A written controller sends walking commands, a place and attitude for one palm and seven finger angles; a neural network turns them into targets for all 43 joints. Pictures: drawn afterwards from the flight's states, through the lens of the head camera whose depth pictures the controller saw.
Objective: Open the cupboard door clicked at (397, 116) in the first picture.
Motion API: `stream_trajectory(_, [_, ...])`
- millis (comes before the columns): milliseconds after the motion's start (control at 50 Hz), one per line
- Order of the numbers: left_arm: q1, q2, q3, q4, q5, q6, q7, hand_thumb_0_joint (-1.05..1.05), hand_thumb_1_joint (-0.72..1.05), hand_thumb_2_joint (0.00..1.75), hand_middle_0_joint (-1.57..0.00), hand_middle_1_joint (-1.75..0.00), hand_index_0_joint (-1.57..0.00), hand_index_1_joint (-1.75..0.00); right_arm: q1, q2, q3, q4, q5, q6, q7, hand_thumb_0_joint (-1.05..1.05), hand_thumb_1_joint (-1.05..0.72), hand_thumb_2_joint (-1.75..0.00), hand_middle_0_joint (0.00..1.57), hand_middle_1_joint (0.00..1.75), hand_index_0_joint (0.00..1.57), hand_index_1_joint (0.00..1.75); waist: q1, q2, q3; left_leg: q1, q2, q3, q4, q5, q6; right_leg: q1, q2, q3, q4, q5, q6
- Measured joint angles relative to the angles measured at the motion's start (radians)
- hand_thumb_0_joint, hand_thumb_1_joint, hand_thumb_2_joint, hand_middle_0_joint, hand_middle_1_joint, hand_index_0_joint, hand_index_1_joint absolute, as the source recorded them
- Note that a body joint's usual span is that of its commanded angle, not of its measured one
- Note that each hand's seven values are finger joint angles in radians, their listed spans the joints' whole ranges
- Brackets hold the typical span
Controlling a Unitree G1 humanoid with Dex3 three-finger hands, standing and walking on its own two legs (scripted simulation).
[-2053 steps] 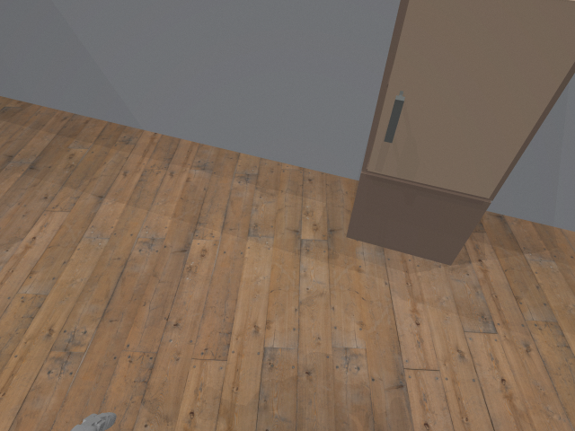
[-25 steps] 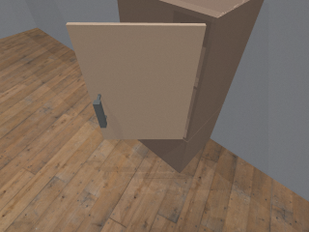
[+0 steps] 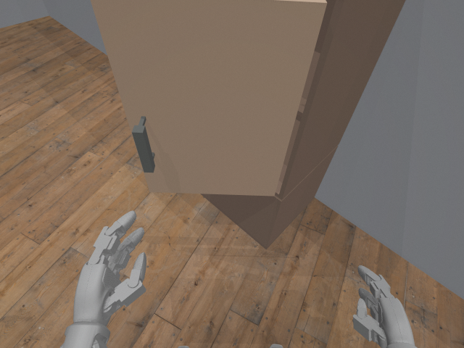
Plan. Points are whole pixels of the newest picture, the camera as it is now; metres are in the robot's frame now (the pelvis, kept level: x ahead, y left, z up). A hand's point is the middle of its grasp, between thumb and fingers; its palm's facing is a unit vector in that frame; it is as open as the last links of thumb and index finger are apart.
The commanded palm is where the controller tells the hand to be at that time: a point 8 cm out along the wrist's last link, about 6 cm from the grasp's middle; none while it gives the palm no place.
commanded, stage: raise the hand with hooked fingers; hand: left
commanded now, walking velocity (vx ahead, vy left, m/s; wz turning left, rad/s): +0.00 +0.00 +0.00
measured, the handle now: (146, 144) +0.59 +0.25 -0.05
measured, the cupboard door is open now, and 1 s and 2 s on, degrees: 43 43 43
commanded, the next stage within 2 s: move the hooked fingers beside the handle in 1.78 s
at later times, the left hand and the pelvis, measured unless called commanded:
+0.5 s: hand (118, 296) +0.21 +0.21 -0.04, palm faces -0.01 -1.00 +0.00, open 10.9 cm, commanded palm +0.18 +0.27 -0.02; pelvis -0.02 -0.01 -0.06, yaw +1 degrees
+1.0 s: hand (71, 284) +0.23 +0.28 -0.02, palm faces +0.07 -1.00 -0.07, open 13.6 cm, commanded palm +0.21 +0.33 -0.02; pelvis -0.02 +0.02 -0.06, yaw +1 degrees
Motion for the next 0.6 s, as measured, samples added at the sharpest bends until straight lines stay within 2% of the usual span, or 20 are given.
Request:
stream_trajectory(20, [0.016,0.000,0.003,0.007,0.007,-0.042,-0.039,0.01,0.72,0.82,-0.21,-0.43,-0.22,-0.43,-0.013,-0.002,-0.007,-0.028,-0.002,0.003,0.009,0.02,-0.90,-0.89,0.20,0.30,0.20,0.30,0.005,-0.012,-0.007,-0.047,0.004,-0.002,0.051,-0.022,-0.001,-0.047,0.001,-0.001,0.049,-0.022,-0.004])
stream_trajectory(60, [0.053,0.009,0.010,0.021,0.021,-0.072,-0.088,0.01,0.67,0.80,-0.22,-0.46,-0.22,-0.45,-0.034,-0.009,-0.018,-0.078,-0.003,0.016,0.015,0.01,-0.90,-0.89,0.20,0.30,0.20,0.30,0.021,-0.031,-0.016,-0.139,0.010,-0.009,0.148,-0.065,-0.007,-0.137,0.002,-0.005,0.143,-0.062,-0.008])
stream_trajectory(120, [0.106,0.036,0.033,0.009,0.019,-0.037,-0.100,0.01,0.59,0.77,-0.23,-0.50,-0.23,-0.50,-0.060,-0.019,-0.026,-0.128,-0.003,0.039,0.012,0.01,-0.90,-0.89,0.20,0.30,0.20,0.30,0.050,-0.036,-0.010,-0.253,0.017,-0.032,0.271,-0.116,-0.010,-0.239,0.002,-0.024,0.254,-0.108,-0.015])
stream_trajectory(180, [0.154,0.062,0.076,-0.082,-0.011,-0.013,-0.079,0.02,0.52,0.74,-0.24,-0.54,-0.24,-0.54,-0.079,-0.010,-0.016,-0.138,-0.007,0.051,-0.004,0.01,-0.90,-0.89,0.20,0.30,0.20,0.30,0.076,-0.015,-0.003,-0.337,0.025,-0.066,0.362,-0.146,-0.022,-0.301,0.005,-0.056,0.321,-0.141,-0.031])
stream_trajectory(220, [0.161,0.079,0.102,-0.162,-0.038,-0.031,-0.076,0.02,0.47,0.72,-0.24,-0.57,-0.24,-0.57,-0.086,0.005,0.001,-0.122,-0.009,0.052,-0.015,0.01,-0.90,-0.89,0.20,0.30,0.20,0.30,0.090,0.007,-0.003,-0.378,0.029,-0.088,0.401,-0.158,-0.027,-0.328,0.008,-0.076,0.345,-0.151,-0.035])
stream_trajectory(280, [0.109,0.096,0.118,-0.243,-0.072,-0.055,-0.121,0.02,0.40,0.69,-0.24,-0.62,-0.24,-0.62,-0.085,0.025,0.040,-0.088,-0.007,0.049,-0.029,0.01,-0.90,-0.89,0.20,0.30,0.20,0.30,0.099,0.049,-0.008,-0.428,0.031,-0.115,0.440,-0.164,-0.027,-0.359,0.010,-0.102,0.362,-0.154,-0.037])
stream_trajectory(340, [0.014,0.117,0.117,-0.239,-0.090,-0.002,-0.203,0.02,0.33,0.66,-0.24,-0.66,-0.24,-0.66,-0.073,0.053,0.074,-0.057,0.008,0.056,-0.040,0.02,-0.90,-0.89,0.21,0.30,0.21,0.30,0.087,0.078,-0.016,-0.463,0.032,-0.118,0.453,-0.160,-0.026,-0.391,0.010,-0.104,0.370,-0.147,-0.035])
stream_trajectory(400, [-0.058,0.135,0.119,-0.171,-0.107,0.144,-0.272,0.01,0.26,0.63,-0.25,-0.71,-0.25,-0.71,-0.041,0.075,0.089,-0.049,0.028,0.080,-0.048,0.02,-0.90,-0.89,0.21,0.30,0.21,0.30,0.060,0.089,-0.018,-0.468,0.032,-0.102,0.437,-0.149,-0.021,-0.405,0.010,-0.089,0.360,-0.133,-0.031])
stream_trajectory(440, [-0.068,0.139,0.133,-0.138,-0.115,0.237,-0.274,0.01,0.21,0.61,-0.25,-0.74,-0.25,-0.74,-0.011,0.081,0.086,-0.051,0.035,0.096,-0.052,0.02,-0.90,-0.89,0.21,0.30,0.21,0.30,0.040,0.090,-0.018,-0.454,0.032,-0.088,0.413,-0.139,-0.016,-0.399,0.010,-0.076,0.343,-0.123,-0.025])
stream_trajectory(480, [-0.051,0.135,0.158,-0.130,-0.123,0.279,-0.241,0.01,0.17,0.59,-0.26,-0.77,-0.26,-0.77,0.022,0.080,0.072,-0.053,0.035,0.101,-0.055,0.02,-0.90,-0.89,0.21,0.30,0.21,0.30,0.026,0.085,-0.019,-0.433,0.034,-0.076,0.388,-0.132,-0.013,-0.384,0.014,-0.064,0.321,-0.112,-0.021])
stream_trajectory(520, [-0.019,0.128,0.185,-0.143,-0.127,0.262,-0.191,0.01,0.12,0.57,-0.26,-0.80,-0.26,-0.80,0.052,0.073,0.052,-0.048,0.033,0.097,-0.058,0.02,-0.90,-0.89,0.21,0.30,0.21,0.30,0.021,0.077,-0.022,-0.411,0.036,-0.067,0.366,-0.126,-0.011,-0.366,0.017,-0.056,0.299,-0.103,-0.018])
stream_trajectory(560, [0.008,0.124,0.209,-0.157,-0.124,0.206,-0.148,0.01,0.08,0.55,-0.26,-0.83,-0.26,-0.83,0.077,0.059,0.035,-0.038,0.028,0.089,-0.060,0.02,-0.90,-0.89,0.21,0.30,0.21,0.30,0.021,0.069,-0.028,-0.398,0.036,-0.064,0.352,-0.121,-0.008,-0.352,0.017,-0.054,0.283,-0.097,-0.015])
stream_trajectory(600, [0.014,0.131,0.225,-0.153,-0.116,0.138,-0.131,0.01,0.03,0.53,-0.27,-0.86,-0.27,-0.86,0.092,0.037,0.026,-0.027,0.023,0.083,-0.060,0.02,-0.90,-0.89,0.21,0.30,0.21,0.30,0.023,0.064,-0.037,-0.399,0.032,-0.068,0.352,-0.120,-0.005,-0.349,0.015,-0.057,0.280,-0.096,-0.013])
